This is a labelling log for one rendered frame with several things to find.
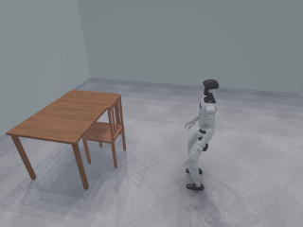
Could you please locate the left robot upper arm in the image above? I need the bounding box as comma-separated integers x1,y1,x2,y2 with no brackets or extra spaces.
205,104,216,133

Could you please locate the right robot forearm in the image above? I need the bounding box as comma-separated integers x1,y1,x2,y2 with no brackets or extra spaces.
191,113,199,122

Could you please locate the table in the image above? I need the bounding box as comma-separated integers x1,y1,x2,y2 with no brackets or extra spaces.
6,90,121,190

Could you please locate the right robot hand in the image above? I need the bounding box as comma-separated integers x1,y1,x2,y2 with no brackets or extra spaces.
184,119,195,130

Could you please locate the left robot shin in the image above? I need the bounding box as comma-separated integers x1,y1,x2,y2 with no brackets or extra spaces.
187,166,200,187

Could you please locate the left robot hand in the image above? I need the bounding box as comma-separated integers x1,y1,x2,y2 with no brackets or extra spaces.
185,150,200,167

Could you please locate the chair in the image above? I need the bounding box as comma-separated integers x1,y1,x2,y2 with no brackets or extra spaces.
82,94,126,168

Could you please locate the left robot forearm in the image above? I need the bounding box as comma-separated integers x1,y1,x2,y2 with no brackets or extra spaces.
195,129,214,154

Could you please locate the right robot foot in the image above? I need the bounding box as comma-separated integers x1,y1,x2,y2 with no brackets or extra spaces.
186,168,203,174

